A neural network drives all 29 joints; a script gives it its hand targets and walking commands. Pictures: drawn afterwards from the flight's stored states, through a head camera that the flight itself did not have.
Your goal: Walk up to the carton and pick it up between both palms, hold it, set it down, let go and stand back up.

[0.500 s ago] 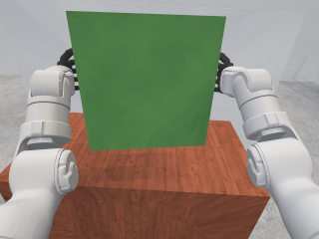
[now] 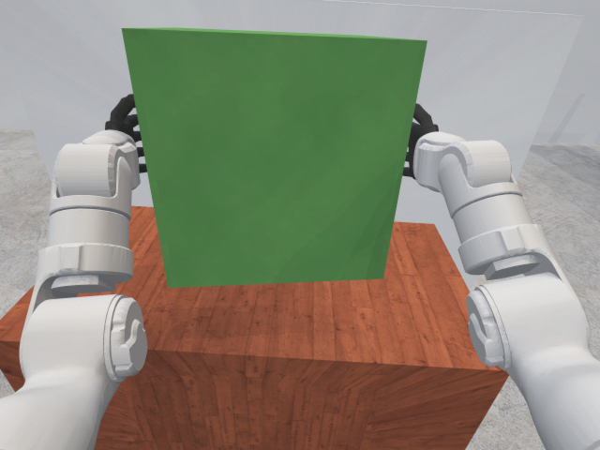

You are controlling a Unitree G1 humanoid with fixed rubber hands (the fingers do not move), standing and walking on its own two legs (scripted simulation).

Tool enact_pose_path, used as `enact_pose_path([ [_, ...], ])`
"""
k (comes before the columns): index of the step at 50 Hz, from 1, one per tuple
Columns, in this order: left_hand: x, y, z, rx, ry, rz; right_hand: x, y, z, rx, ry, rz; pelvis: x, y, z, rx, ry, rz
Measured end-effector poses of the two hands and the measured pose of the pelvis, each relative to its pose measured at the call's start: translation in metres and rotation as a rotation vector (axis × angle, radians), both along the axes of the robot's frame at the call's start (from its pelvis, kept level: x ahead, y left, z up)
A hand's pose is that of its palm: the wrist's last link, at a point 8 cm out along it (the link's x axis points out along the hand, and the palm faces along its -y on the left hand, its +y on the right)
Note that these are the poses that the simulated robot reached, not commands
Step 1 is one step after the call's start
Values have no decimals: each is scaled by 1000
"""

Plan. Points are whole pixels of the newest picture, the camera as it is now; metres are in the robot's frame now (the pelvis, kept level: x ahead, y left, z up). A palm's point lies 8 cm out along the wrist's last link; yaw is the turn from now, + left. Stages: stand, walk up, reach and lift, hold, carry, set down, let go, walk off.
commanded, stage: hold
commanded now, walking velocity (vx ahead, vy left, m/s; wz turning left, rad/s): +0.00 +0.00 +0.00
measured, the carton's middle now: (274, 146) +0.43 +0.02 +0.29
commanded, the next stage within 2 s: none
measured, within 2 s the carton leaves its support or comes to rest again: neither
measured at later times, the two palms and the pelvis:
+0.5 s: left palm (122, 144) +0.36 +0.19 +0.32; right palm (433, 153) +0.34 -0.18 +0.32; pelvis +0.00 +0.00 +0.00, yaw +0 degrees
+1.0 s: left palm (115, 140) +0.34 +0.20 +0.33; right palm (439, 142) +0.33 -0.17 +0.34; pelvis -0.02 +0.00 +0.00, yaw +0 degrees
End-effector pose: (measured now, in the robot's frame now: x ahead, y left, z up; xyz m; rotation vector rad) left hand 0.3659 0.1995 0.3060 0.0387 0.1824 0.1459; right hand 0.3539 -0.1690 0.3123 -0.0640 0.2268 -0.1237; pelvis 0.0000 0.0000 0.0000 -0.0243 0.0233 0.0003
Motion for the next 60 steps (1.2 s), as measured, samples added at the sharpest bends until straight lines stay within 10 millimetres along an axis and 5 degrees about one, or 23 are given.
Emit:
enact_pose_path([
  [15, -8, -2, 2, 5, -3, 0, -8, -2, -3, 31, -1, -6, 3, 4, 0, -3, -35, 0],
  [38, -20, -2, 25, 14, -21, -1, -21, -2, 22, 30, -18, -7, -12, 1, -1, 2, -22, 7],
  [60, -22, -5, 21, 22, -2, -9, -24, -5, 22, 21, -1, -14, -18, -3, -2, 4, -10, 7],
])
